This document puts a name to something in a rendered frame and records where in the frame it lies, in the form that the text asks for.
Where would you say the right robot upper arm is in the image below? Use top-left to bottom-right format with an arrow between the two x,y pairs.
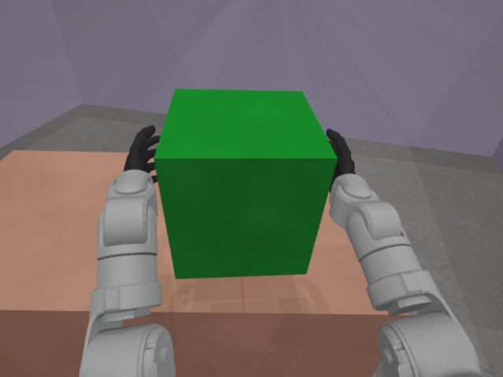
377,310 -> 485,377

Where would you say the left robot hand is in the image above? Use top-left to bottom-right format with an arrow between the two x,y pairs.
123,125 -> 160,183

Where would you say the right robot hand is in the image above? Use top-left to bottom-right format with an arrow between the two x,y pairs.
326,129 -> 355,192

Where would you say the pedestal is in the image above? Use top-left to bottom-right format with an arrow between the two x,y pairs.
0,150 -> 409,377

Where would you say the left robot upper arm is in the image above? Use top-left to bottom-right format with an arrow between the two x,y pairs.
81,323 -> 176,377

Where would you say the left robot forearm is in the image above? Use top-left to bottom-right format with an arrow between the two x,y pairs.
79,170 -> 162,377

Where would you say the right robot forearm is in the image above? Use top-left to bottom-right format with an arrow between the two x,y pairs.
329,174 -> 480,371

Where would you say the carton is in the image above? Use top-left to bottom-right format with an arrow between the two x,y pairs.
154,89 -> 338,279

